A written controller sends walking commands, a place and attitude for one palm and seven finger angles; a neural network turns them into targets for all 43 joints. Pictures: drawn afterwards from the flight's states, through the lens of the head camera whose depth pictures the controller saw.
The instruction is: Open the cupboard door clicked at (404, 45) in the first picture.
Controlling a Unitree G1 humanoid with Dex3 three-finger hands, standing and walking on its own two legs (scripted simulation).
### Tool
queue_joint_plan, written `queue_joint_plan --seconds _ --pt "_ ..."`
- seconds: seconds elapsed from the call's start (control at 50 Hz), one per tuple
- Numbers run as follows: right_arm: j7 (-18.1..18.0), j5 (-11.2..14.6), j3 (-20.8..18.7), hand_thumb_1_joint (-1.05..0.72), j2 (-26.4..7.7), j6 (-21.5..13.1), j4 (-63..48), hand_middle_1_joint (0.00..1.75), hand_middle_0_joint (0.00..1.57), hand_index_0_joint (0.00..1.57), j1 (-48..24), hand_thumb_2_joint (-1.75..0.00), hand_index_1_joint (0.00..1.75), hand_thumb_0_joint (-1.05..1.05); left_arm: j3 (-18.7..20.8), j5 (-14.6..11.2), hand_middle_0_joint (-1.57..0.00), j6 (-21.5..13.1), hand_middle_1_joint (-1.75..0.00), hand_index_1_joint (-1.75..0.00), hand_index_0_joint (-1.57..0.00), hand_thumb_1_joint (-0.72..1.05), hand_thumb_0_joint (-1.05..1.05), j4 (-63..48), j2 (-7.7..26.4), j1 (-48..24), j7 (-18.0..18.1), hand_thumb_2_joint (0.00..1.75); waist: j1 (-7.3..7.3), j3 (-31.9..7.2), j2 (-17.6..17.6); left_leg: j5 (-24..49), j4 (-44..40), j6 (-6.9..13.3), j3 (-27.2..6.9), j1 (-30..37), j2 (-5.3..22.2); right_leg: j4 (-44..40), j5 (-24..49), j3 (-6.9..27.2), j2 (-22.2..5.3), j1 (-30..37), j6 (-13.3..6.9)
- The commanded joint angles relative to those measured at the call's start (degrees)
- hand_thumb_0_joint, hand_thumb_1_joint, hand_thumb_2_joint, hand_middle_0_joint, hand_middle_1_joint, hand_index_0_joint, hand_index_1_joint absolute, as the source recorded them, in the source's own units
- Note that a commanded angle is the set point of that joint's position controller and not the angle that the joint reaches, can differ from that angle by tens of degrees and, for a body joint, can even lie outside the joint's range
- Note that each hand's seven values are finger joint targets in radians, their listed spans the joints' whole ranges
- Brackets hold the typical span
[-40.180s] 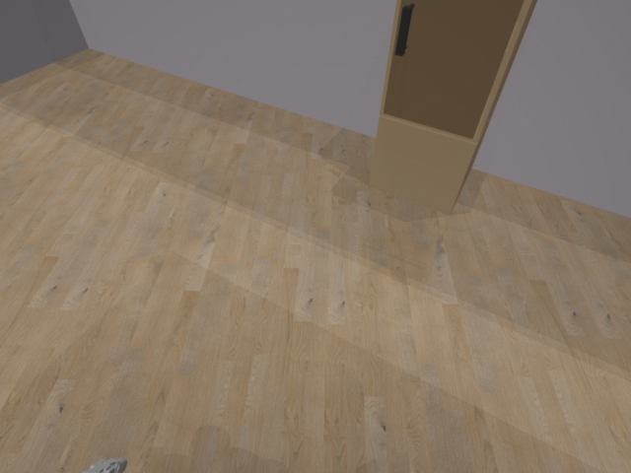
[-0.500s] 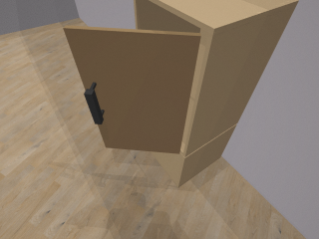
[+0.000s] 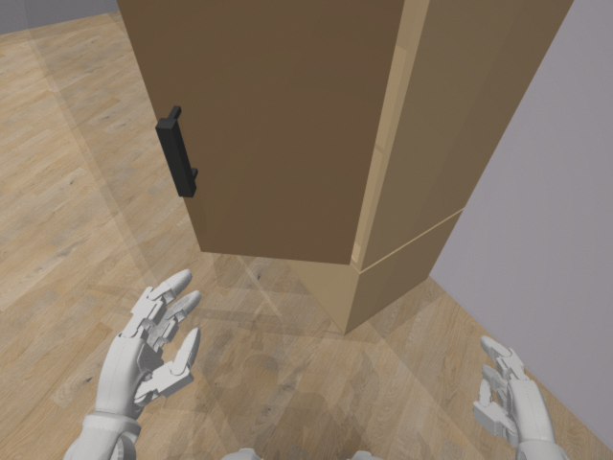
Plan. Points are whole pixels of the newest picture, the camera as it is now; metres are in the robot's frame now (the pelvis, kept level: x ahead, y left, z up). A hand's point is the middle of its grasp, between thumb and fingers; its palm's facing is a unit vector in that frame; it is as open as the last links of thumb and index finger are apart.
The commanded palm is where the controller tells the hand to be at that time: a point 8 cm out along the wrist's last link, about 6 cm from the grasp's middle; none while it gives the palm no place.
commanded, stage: raise the hand with hooked fingers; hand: left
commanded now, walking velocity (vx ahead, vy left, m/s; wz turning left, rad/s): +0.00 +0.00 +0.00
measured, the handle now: (181, 152) +0.58 +0.25 +0.05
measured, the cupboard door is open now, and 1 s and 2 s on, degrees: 50 50 50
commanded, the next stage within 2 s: move the hooked fingers beside the handle in 1.76 s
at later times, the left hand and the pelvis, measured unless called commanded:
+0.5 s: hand (125, 366) +0.22 +0.23 +0.03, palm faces -0.03 -1.00 -0.04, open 11.1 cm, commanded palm +0.20 +0.28 +0.04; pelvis -0.01 +0.01 -0.01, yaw +1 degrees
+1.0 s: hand (79, 329) +0.25 +0.28 +0.06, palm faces -0.01 -1.00 -0.05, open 13.7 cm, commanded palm +0.23 +0.33 +0.06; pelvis +0.00 +0.03 +0.00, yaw +1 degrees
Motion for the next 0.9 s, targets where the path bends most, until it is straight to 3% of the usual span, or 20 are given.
queue_joint_plan --seconds 0.0,0.02,0.04,0.08,0.1,0.14,0.2,0.24,0.26,0.3,0.34,0.36,0.4,0.5,0.54,0.6,0.64,0.7,0.78,0.88 --pt "-0.2 0.9 -1.5 -0.9 -5.4 1.0 -13.9 0.3 0.2 0.2 -3.5 -0.9 0.3 0.0 8.0 -3.9 -0.23 1.4 -0.57 -0.57 -0.23 0.48 0.0 -12.4 10.0 7.5 -2.8 0.72 4.42 -9.4 0.3 10.3 0.0 0.3 -1.3 -5.2 -3.2 -5.0 9.2 6.6 -0.1 7.0 0.9" --pt "-0.6 1.3 -1.3 -0.9 -5.0 1.5 -15.2 0.3 0.2 0.2 -3.6 -0.9 0.3 0.0 7.1 -4.1 -0.23 2.3 -0.58 -0.58 -0.23 0.46 0.0 -16.0 9.2 4.0 -2.0 0.71 3.34 -9.2 1.1 7.4 0.5 0.6 -1.5 -5.7 -3.0 -6.3 4.2 7.5 -0.1 4.9 1.3" --pt "-1.1 1.3 -1.3 -0.9 -4.8 1.8 -15.4 0.3 0.2 0.2 -2.3 -0.9 0.3 0.0 8.5 -3.9 -0.23 2.4 -0.6 -0.6 -0.23 0.43 0.0 -21.0 11.2 1.5 -0.5 0.7 2.61 -9.9 4.0 7.5 1.0 0.9 -2.0 -5.0 -2.4 -6.5 3.6 7.6 0.0 4.4 1.3" --pt "-1.9 0.9 -0.8 -0.9 -3.9 2.1 -14.6 0.3 0.2 0.2 0.8 -0.9 0.3 0.0 7.4 -2.8 -0.24 1.5 -0.63 -0.63 -0.24 0.39 0.0 -29.3 10.9 -0.4 2.0 0.68 0.86 -13.0 7.9 12.3 1.4 1.4 -3.3 -0.5 -1.1 -4.8 11.1 5.3 1.0 4.1 1.1" --pt "-2.3 0.4 -0.2 -0.9 -4.3 2.2 -14.1 0.3 0.2 0.2 2.0 -0.9 0.3 0.0 6.1 -2.7 -0.24 1.0 -0.64 -0.64 -0.24 0.36 0.0 -33.1 11.5 -4.8 2.2 0.67 -1.08 -13.7 6.2 13.9 2.4 1.6 -4.4 0.2 -0.7 -3.3 13.8 4.5 1.6 3.0 1.2" --pt "-3.0 0.4 0.4 -0.9 -4.1 1.9 -12.3 0.3 0.2 0.2 2.4 -0.9 0.3 0.0 4.2 -1.9 -0.24 0.8 -0.68 -0.68 -0.24 0.32 0.0 -30.7 10.2 -4.7 1.6 0.65 -2.85 -11.6 6.4 12.5 3.2 1.6 -5.0 -0.6 -0.2 -3.9 12.1 3.9 1.8 0.1 1.4" --pt "-3.8 0.8 1.4 -0.9 -5.1 0.7 -10.1 0.3 0.2 0.2 2.0 -0.9 0.3 0.0 3.2 -2.8 -0.25 2.8 -0.72 -0.72 -0.25 0.25 0.0 -24.1 10.9 -7.6 -1.8 0.62 -4.0 -8.2 6.4 9.0 3.2 1.6 -6.3 -2.4 0.1 -4.5 7.1 3.0 2.4 -2.6 1.2" --pt "-4.1 1.3 1.4 -0.9 -5.3 0.2 -10.0 0.3 0.2 0.2 1.9 -0.9 0.3 0.0 6.4 -3.6 -0.25 5.7 -0.75 -0.75 -0.25 0.2 0.0 -20.8 13.2 -4.3 -3.6 0.6 -2.17 -11.3 5.2 7.8 1.8 1.4 -6.0 -3.2 -0.2 -6.1 5.0 3.4 1.9 0.8 1.5" --pt "-4.3 1.6 1.5 -0.9 -5.4 0.3 -10.2 0.3 0.2 0.2 1.7 -0.9 0.3 0.0 7.4 -4.1 -0.25 7.7 -0.76 -0.76 -0.25 0.18 0.0 -19.1 13.6 -3.6 -4.3 0.59 -1.68 -11.8 3.3 7.3 0.9 1.4 -6.1 -3.7 -0.4 -6.9 3.9 3.4 1.8 2.4 1.7" --pt "-4.4 1.8 1.7 -0.9 -5.3 0.4 -10.4 0.3 0.2 0.2 0.7 -0.9 0.3 0.0 10.5 -5.8 -0.25 11.0 -0.8 -0.8 -0.25 0.13 0.0 -16.7 15.3 -2.6 -5.1 0.57 0.12 -12.3 3.5 9.0 -0.6 1.3 -6.2 -3.3 -0.6 -7.5 5.0 3.2 1.9 5.5 1.5" --pt "-4.4 1.8 1.7 -0.9 -4.7 0.3 -10.8 0.3 0.2 0.2 0.7 -0.9 0.3 0.0 13.4 -6.8 -0.26 12.2 -0.82 -0.82 -0.26 0.08 0.0 -19.1 16.5 -1.6 -4.6 0.55 1.36 -15.3 4.1 11.3 -2.0 1.2 -5.8 -1.8 -0.7 -8.0 7.4 3.1 1.3 8.9 1.7" --pt "-4.3 1.7 1.7 -0.9 -4.4 0.4 -10.8 0.3 0.2 0.2 0.8 -0.9 0.3 0.0 14.0 -7.0 -0.26 12.3 -0.84 -0.84 -0.26 0.06 0.0 -19.1 16.3 -0.8 -3.9 0.54 1.48 -15.2 2.0 12.1 -2.7 1.2 -5.9 -1.4 -0.6 -8.1 8.2 2.4 1.4 9.3 1.8" --pt "-4.2 1.4 1.9 -0.9 -4.3 0.2 -10.4 0.3 0.2 0.2 0.3 -0.9 0.3 0.0 14.3 -7.3 -0.26 11.8 -0.87 -0.87 -0.26 0.01 0.0 -18.0 16.4 -1.9 -3.0 0.52 1.65 -12.1 3.2 12.1 -3.4 1.0 -6.2 -1.7 -0.6 -7.9 7.9 1.9 1.7 8.3 1.4" --pt "-4.0 1.5 1.7 -0.9 -5.6 -0.5 -9.9 0.3 0.2 0.2 2.2 -0.9 0.3 0.0 13.1 -6.6 -0.27 8.6 -0.94 -0.94 -0.27 -0.1 0.0 -15.9 16.2 -5.7 -2.8 0.47 0.02 -8.2 3.1 8.0 -4.7 1.0 -6.0 -1.3 -0.5 -8.9 2.5 1.4 1.8 4.6 1.4" --pt "-4.0 1.7 1.5 -0.9 -6.0 -0.9 -9.8 0.3 0.2 0.2 3.4 -0.9 0.3 0.0 13.5 -6.5 -0.27 8.0 -0.98 -0.98 -0.27 -0.15 0.0 -15.8 17.1 -6.3 -3.6 0.45 -0.16 -9.8 4.4 7.7 -5.5 1.0 -5.8 0.3 -0.6 -9.5 2.5 1.6 1.6 4.8 1.5" --pt "-4.2 1.8 1.5 -0.9 -6.8 -0.9 -9.8 0.3 0.2 0.2 4.1 -0.9 0.3 0.0 14.5 -7.1 -0.28 8.4 -1.02 -1.02 -0.28 -0.22 0.0 -14.8 18.7 -8.6 -4.5 0.42 -0.35 -8.5 4.8 8.4 -6.4 1.0 -6.2 1.4 -0.5 -9.4 3.9 0.9 2.1 4.7 1.1" --pt "-4.4 1.8 1.3 -0.9 -6.9 -0.9 -9.6 0.3 0.2 0.2 4.7 -0.9 0.3 0.0 16.0 -7.3 -0.28 8.3 -1.05 -1.05 -0.28 -0.27 0.0 -15.2 19.9 -9.2 -4.9 0.4 0.1 -10.9 5.2 10.9 -6.7 0.9 -6.1 3.1 -0.5 -9.3 6.8 0.8 1.9 6.6 1.2" --pt "-4.3 1.7 1.6 -0.9 -7.2 -0.9 -9.5 0.3 0.2 0.2 5.2 -0.9 0.3 0.0 17.0 -7.7 -0.29 8.7 -1.1 -1.1 -0.29 -0.34 0.0 -15.3 21.3 -11.0 -5.3 0.37 0.33 -11.2 7.1 15.2 -7.1 0.5 -6.4 5.2 -0.4 -8.3 11.4 0.0 2.4 7.6 0.8" --pt "-4.0 1.9 1.8 -0.9 -7.2 -0.6 -9.6 0.3 0.2 0.2 5.0 -0.9 0.3 0.0 16.6 -7.8 -0.29 9.6 -1.15 -1.15 -0.29 -0.43 0.0 -13.7 20.5 -11.9 -5.9 0.33 -0.13 -9.5 8.8 15.2 -8.1 0.2 -6.4 7.0 -0.2 -9.5 11.5 -0.4 2.4 6.7 1.0" --pt "-4.1 1.9 2.0 -0.9 -7.6 0.0 -9.7 0.3 0.2 0.2 5.5 -0.9 0.3 0.0 18.4 -8.1 -0.3 11.7 -1.2 -1.2 -0.3 -0.5 0.0 -10.4 22.6 -15.2 -7.8 0.3 -0.27 -10.4 7.5 16.9 -8.7 0.0 -6.5 8.1 -0.1 -10.1 13.5 -0.6 2.6 7.9 1.0"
